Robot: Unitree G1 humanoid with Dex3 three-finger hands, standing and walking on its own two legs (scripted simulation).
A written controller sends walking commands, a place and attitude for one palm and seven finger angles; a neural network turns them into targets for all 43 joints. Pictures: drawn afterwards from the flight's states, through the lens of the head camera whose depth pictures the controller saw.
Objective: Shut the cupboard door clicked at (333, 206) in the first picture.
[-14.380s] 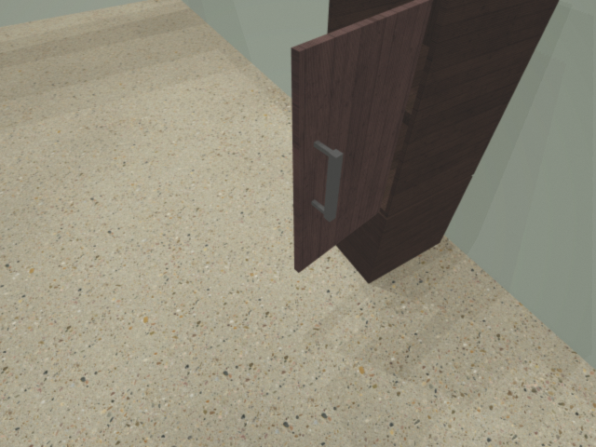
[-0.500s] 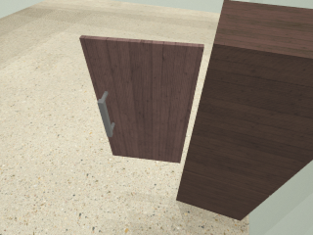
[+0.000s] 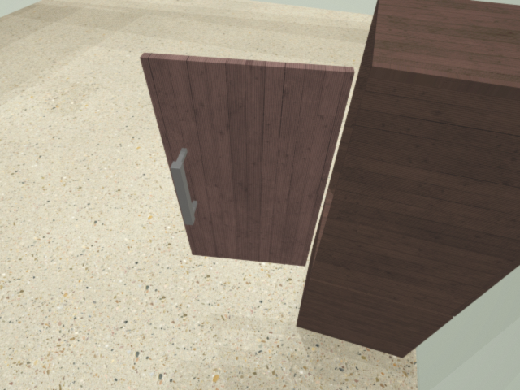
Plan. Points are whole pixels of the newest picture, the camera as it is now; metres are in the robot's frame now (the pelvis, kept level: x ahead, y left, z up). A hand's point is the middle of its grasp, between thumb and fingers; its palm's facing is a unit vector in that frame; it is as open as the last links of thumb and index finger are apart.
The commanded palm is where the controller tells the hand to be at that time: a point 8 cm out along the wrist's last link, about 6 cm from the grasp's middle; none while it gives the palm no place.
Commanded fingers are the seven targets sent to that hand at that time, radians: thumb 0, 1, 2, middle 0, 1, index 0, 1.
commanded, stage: come to a stop and stand still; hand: left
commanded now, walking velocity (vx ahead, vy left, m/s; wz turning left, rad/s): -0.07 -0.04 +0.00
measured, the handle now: (186, 188) +0.50 +0.19 -0.02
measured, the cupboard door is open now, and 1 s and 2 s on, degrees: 100 100 100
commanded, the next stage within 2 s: look again from close up in 0.90 s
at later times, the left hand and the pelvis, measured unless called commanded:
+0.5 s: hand out of the picture +0.06 +0.18 -0.17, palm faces -0.01 -0.97 -0.24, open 7.4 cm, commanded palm none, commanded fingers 0.00 0.90 0.90 -0.20 -0.30 -0.20 -0.30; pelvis +0.00 +0.00 +0.00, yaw +0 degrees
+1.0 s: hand out of the picture -0.04 +0.16 -0.17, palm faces +0.04 -0.98 -0.18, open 7.4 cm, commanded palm none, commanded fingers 0.00 0.90 0.90 -0.20 -0.30 -0.20 -0.30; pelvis -0.02 -0.01 +0.00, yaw +1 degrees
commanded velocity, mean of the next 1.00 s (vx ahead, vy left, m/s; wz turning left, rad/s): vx -0.04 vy -0.02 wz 0.00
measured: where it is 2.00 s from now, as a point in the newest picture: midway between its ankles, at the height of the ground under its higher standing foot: outside the picture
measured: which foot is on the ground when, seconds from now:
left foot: down 0.00-1.00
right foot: down 0.00-1.00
